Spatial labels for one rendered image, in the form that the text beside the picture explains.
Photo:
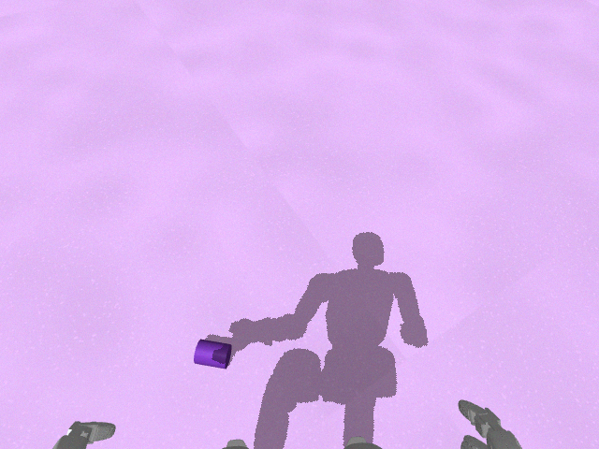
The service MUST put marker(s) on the can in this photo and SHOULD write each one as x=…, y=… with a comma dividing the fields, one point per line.
x=212, y=353

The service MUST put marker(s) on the right robot hand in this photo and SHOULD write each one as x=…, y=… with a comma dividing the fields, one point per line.
x=488, y=425

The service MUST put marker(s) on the left robot hand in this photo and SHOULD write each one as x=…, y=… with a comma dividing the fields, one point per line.
x=81, y=434

